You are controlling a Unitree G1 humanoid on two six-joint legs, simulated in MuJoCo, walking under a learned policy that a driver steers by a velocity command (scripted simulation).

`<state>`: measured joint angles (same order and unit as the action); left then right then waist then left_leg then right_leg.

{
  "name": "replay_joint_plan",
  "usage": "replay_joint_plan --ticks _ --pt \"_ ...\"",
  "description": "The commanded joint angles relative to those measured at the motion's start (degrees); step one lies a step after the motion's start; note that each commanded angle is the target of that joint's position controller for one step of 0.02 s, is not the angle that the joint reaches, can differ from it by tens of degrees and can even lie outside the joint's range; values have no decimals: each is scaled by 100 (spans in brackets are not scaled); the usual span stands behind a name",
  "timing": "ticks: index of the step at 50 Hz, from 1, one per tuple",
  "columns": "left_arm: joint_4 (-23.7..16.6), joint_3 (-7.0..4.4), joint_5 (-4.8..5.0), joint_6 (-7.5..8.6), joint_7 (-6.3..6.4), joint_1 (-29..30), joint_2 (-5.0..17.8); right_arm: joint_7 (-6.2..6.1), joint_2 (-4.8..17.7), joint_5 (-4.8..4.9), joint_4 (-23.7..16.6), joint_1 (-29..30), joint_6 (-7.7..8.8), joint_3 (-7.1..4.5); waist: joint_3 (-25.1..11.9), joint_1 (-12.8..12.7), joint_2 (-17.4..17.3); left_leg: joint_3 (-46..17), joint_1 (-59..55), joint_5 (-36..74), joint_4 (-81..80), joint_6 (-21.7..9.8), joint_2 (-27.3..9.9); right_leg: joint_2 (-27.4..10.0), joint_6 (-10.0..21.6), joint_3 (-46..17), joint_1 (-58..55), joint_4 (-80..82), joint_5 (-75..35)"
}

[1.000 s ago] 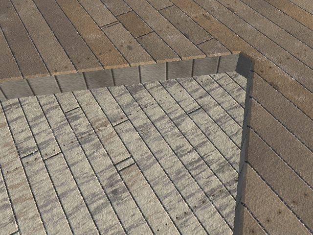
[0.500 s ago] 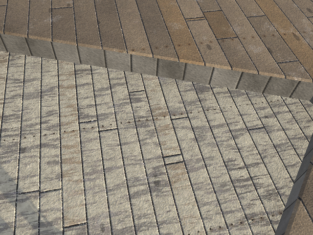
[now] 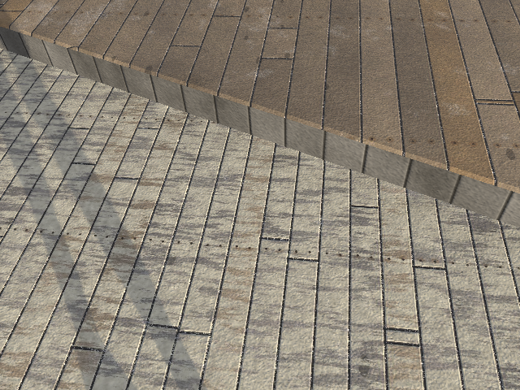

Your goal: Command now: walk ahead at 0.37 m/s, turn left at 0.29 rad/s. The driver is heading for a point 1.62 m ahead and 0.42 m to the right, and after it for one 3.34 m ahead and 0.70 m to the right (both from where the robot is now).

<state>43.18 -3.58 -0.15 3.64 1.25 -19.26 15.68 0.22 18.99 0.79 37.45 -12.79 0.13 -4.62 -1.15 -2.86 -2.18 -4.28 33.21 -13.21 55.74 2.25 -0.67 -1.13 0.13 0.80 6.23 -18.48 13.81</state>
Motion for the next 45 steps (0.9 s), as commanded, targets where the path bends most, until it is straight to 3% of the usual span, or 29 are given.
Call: replay_joint_plan --ticks 1,4,6,8,9,10,11,12,13,14,15,16,18,22,26,30,32,33,34,35,36,37,38,39,40,41,42,45 --pt "-306 -249 64 95 -27 186 1073 76 94 -8 -636 869 230 60 461 -111 1018 323 386 301 -1041 21 -180 -1200 984 -974 -9 1082 345" --pt "-176 -285 144 77 -102 -23 1234 148 107 33 -656 995 284 91 503 -181 1062 566 -394 91 -1788 -82 -122 -1285 1016 -788 257 960 129" --pt "-96 -295 211 45 -146 -78 1286 177 212 85 -664 887 308 67 533 -58 1078 601 -805 28 -2212 -276 -95 -1464 1010 -872 275 840 172" --pt "-45 -245 223 9 -167 -26 1196 144 386 84 -436 203 298 -40 318 382 900 767 -2010 251 -2748 -506 112 -1355 827 -655 565 233 -542" --pt "-15 -150 174 29 -176 -61 955 85 636 81 -240 -530 289 -175 -128 751 644 617 -3077 234 -2860 -667 74 -1033 625 -267 847 -826 -1231" --pt "-225 35 -6 73 -187 39 500 1 1088 -13 -127 -1485 258 -279 -943 1110 -474 -995 -4461 0 -3050 -1034 -1224 -597 252 229 1870 -2959 -146" --pt "-466 88 80 197 -157 -149 301 43 1509 -64 -107 -1665 284 -329 -1304 895 -1809 -3589 -5145 -1443 -3969 -1860 -2139 187 36 -90 3571 -4542 1832" --pt "-411 -81 209 258 -155 141 950 95 967 -33 -120 -1394 362 -177 -781 962 -931 -3470 -4706 -1946 -4208 -1808 -2077 -153 85 -548 4093 -5230 1636" --pt "-470 -120 267 285 -186 388 1045 114 708 -32 -124 -1097 402 -79 -258 812 -778 -2753 -4212 -1706 -4225 -1654 -1887 -386 218 -500 4247 -5232 1069" --pt "-412 -90 208 278 -176 455 912 128 548 -49 -148 -816 422 -22 -18 676 -404 -2204 -3764 -1146 -4307 -1574 -1610 -564 218 -447 4095 -5056 566" --pt "-398 -90 109 256 -181 519 834 141 416 -71 -151 -587 421 17 223 552 -280 -1747 -3385 -518 -4440 -1514 -1378 -669 181 -433 3958 -4773 212" --pt "-380 -79 100 226 -214 428 744 128 400 -108 -153 -474 435 29 236 406 -461 -1457 -3082 -20 -4563 -1498 -1278 -749 131 -443 3658 -4635 -53" --pt "-313 -55 83 154 -249 374 617 102 366 -85 -82 -432 491 26 253 290 -349 -971 -2922 967 -4699 -1526 -1148 -725 8 -347 3550 -4397 -365" --pt "-520 36 30 127 -259 1071 413 27 468 -50 165 -624 496 3 446 404 -102 -284 -2835 1952 -4802 -1446 -974 -595 -171 -228 3604 -3010 -1291" --pt "-763 126 95 214 -382 1979 289 -42 640 4 447 -1046 463 -30 659 713 -97 -34 -2822 1613 -4946 -1334 -966 -307 -66 -15 3107 -1645 -2202" --pt "-909 115 142 230 -532 2279 397 -66 694 9 683 -1184 398 -66 688 669 -78 210 -3707 2084 -4666 -1196 -1308 -186 269 -56 3198 -1144 -1907" --pt "-905 51 135 208 -557 2055 546 -103 783 -28 703 -1117 348 -99 387 476 -214 404 -4060 3703 -4111 -1053 -1338 95 477 95 2726 -1155 -1371" --pt "-834 -28 125 177 -532 1696 699 -131 848 -64 687 -1081 308 -118 50 285 -346 511 -4215 4830 -3540 -967 -1294 313 596 238 2224 -1244 -1075" --pt "-649 -155 115 146 -491 959 900 -168 854 -95 642 -990 238 -107 -436 -118 -333 752 -4099 5580 -2474 -816 -1115 553 752 409 1247 -1132 -1071" --pt "-498 -267 117 102 -421 136 1163 -228 813 -152 529 -1023 220 -64 -993 -465 -125 872 -3014 4783 -1067 -618 -979 178 983 -184 -400 -1257 -1246" --pt "-487 -407 61 100 -392 -407 1778 -143 110 -233 314 -1751 333 168 -1878 -133 1213 796 -459 1274 1418 -163 -30 -1394 2127 -3178 -2827 -1178 -398" --pt "-418 -315 162 97 -397 -518 1357 -59 239 -172 395 -1594 522 197 -2382 -281 1258 -125 517 -1813 2263 -140 490 -1815 2416 -4993 -3324 -119 415" --pt "-454 -242 136 83 -353 -208 1123 18 642 86 175 -894 653 82 -1440 -343 981 -374 1085 -1498 2466 -234 119 -1626 2036 -4198 -2690 73 671" --pt "-528 -212 116 77 -323 150 1026 25 647 125 32 -462 742 114 -796 -220 485 -280 1053 -1023 2085 -321 -148 -1404 1821 -3476 -1753 189 353" --pt "-573 -161 89 63 -317 448 904 -15 582 -11 2 -169 770 105 -224 -23 21 -156 826 -733 1518 -331 -337 -1124 1637 -2866 -799 345 -322" --pt "-641 -138 9 79 -294 615 854 -39 597 -83 -25 -290 743 71 -112 232 255 -178 448 -525 1207 -277 -469 -1013 1670 -2609 -218 463 -915" --pt "-703 -131 -2 78 -284 733 803 -46 570 -129 -22 -389 686 66 -66 366 377 -179 191 -480 1034 -195 -517 -884 1706 -2498 155 588 -1205" --pt "-645 -162 70 111 -213 685 885 -80 360 -208 -63 -338 543 115 77 445 428 18 40 -168 289 75 -520 -684 1743 -1947 862 766 -1625"
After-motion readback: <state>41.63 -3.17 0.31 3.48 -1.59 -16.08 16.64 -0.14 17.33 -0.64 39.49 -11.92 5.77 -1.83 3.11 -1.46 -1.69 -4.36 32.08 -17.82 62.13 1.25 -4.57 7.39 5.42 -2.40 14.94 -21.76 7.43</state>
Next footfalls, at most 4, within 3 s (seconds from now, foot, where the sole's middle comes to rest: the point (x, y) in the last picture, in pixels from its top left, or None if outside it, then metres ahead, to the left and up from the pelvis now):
0.18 left None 0.17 0.16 -0.78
0.70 right None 0.53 -0.03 -0.78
1.18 left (252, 290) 0.81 0.13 -0.78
1.68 right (357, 256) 0.94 -0.18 -0.78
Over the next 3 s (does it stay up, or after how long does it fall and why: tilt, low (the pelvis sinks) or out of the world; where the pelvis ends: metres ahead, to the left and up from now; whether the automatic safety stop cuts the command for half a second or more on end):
stays up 1.53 -0.44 0.14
